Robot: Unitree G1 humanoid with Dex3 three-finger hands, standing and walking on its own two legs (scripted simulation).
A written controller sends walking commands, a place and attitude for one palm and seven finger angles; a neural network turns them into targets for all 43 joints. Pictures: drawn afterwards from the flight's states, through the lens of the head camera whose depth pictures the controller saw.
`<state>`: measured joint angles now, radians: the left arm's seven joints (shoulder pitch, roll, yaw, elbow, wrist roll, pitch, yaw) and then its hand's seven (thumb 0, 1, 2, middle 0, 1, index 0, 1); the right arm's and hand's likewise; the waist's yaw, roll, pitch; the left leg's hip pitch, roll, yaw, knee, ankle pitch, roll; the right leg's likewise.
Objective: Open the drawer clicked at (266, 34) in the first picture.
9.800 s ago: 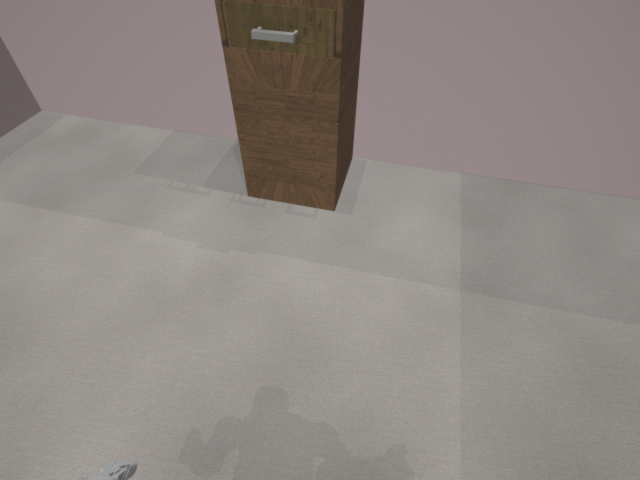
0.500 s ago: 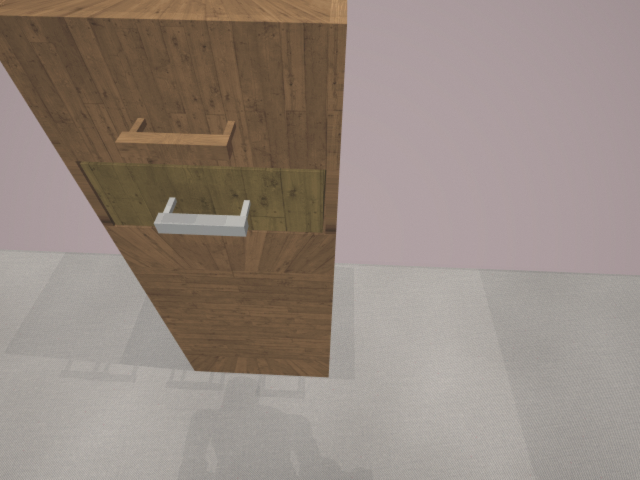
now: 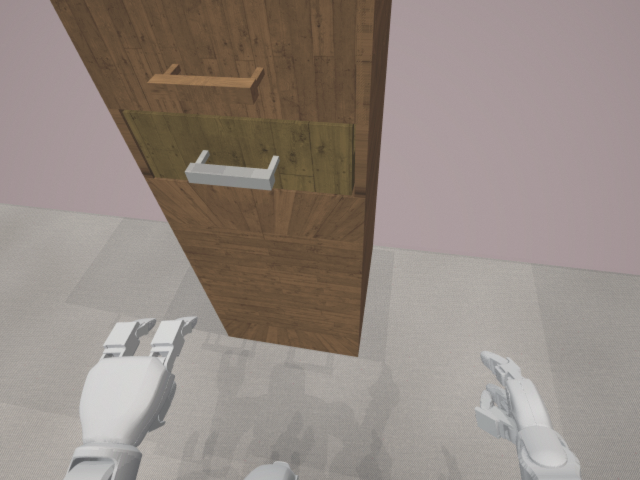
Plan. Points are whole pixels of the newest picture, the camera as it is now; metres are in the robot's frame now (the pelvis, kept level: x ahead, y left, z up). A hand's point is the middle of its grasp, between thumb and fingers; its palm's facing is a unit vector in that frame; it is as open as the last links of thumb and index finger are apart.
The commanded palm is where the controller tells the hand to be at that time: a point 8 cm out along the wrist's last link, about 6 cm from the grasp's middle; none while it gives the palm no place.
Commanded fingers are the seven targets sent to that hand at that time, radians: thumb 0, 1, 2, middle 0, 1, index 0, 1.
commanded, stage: raise the hand with hooked fingers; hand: left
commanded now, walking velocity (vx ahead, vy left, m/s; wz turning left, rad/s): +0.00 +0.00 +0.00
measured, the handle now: (234, 167) +0.55 +0.25 +0.06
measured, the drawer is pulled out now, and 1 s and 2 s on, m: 0.00 0.00 0.00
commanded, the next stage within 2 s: move the hooked fingers above the handle in 1.34 s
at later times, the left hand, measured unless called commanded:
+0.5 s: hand (156, 278) +0.29 +0.25 +0.10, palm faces +0.14 -0.08 -0.99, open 12.3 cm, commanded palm +0.27 +0.25 +0.16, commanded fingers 0.00 -0.36 0.36 -0.29 -1.11 -0.29 -1.11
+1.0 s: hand (119, 190) +0.36 +0.30 +0.18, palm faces +0.08 -0.06 -0.99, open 13.8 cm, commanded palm +0.32 +0.29 +0.23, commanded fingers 0.00 -0.50 0.30 -0.30 -1.20 -0.30 -1.20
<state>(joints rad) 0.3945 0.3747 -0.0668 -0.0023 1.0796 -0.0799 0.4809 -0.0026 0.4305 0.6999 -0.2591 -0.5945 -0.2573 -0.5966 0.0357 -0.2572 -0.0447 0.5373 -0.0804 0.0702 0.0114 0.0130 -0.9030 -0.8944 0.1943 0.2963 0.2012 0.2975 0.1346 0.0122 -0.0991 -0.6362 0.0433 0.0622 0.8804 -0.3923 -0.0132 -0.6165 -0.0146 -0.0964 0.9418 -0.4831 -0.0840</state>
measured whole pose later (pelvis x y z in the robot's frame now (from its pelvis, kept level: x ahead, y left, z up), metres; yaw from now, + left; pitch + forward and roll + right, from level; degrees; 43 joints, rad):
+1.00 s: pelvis +0.03 +0.07 +0.05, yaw -3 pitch +1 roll +0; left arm -0.19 0.52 -0.06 0.00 0.90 0.14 -0.05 -0.01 -0.48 0.30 -0.32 -1.19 -0.31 -1.20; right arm 0.09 -0.24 0.04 0.61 0.01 0.15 -0.01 0.01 -0.90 -0.89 0.20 0.30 0.20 0.30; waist 0.09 0.09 -0.01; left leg -0.23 -0.04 0.02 0.47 -0.25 0.05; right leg -0.20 -0.03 -0.04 0.47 -0.28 0.01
